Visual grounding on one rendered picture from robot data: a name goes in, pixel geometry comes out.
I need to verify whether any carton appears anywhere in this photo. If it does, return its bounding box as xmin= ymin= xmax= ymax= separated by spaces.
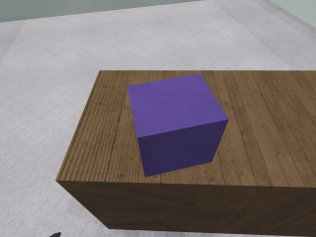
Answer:
xmin=127 ymin=73 xmax=229 ymax=178

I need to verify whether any pedestal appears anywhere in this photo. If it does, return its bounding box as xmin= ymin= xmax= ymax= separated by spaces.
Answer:
xmin=55 ymin=70 xmax=316 ymax=237

